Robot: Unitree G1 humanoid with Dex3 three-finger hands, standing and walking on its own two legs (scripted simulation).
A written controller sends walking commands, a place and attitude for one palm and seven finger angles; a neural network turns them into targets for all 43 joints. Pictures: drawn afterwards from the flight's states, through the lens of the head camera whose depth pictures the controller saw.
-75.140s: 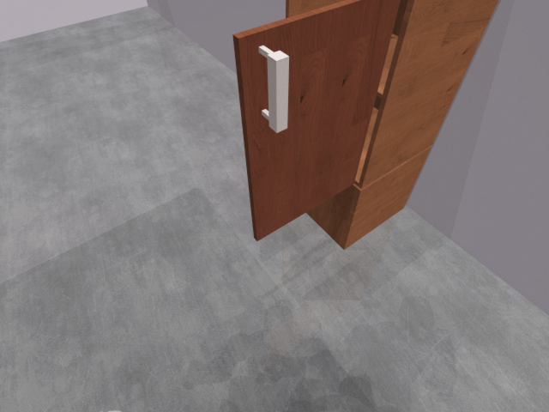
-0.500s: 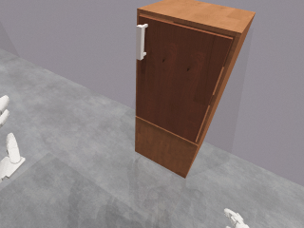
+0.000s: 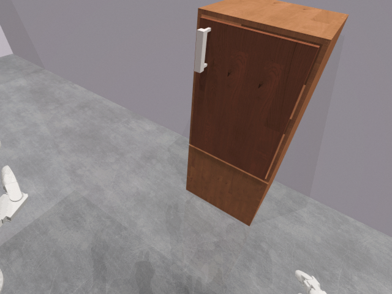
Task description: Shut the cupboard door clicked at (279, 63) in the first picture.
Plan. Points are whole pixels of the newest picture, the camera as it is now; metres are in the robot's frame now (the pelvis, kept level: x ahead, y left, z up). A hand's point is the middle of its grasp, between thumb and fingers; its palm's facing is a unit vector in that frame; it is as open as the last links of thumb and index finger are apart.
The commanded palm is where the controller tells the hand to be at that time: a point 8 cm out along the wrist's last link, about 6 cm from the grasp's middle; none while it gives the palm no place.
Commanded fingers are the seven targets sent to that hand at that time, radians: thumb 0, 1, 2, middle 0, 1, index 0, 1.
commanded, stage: stop stepping back and stand still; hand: left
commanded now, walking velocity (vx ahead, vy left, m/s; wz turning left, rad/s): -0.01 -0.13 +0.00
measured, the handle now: (203, 49) +0.87 +0.04 +0.16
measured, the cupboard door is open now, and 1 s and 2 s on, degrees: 0 0 0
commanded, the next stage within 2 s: let the arm hang, fingers relaxed in 0.08 s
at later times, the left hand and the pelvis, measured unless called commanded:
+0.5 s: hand out of the picture +0.08 +0.16 -0.17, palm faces +0.02 -0.99 -0.15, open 7.1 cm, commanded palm none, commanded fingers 0.00 0.90 0.90 -0.20 -0.30 -0.20 -0.30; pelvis +0.01 -0.01 +0.00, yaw +1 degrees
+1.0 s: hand out of the picture -0.01 +0.18 -0.16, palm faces +0.02 -0.98 -0.20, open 7.4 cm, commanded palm none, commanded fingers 0.00 0.90 0.90 -0.20 -0.30 -0.20 -0.30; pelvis +0.02 +0.00 +0.01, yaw -1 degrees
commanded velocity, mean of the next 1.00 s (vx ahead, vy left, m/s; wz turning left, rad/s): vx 0.00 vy -0.01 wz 0.00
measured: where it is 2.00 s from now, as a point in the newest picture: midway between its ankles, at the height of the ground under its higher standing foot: outside the picture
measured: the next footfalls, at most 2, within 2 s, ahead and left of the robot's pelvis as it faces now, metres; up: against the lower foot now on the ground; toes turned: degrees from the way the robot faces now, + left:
right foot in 0.12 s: +0.03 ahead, -0.10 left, +0.00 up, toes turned +0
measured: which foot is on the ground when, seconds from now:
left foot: down 0.00-1.00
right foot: up 0.00-0.10, down 0.12-1.00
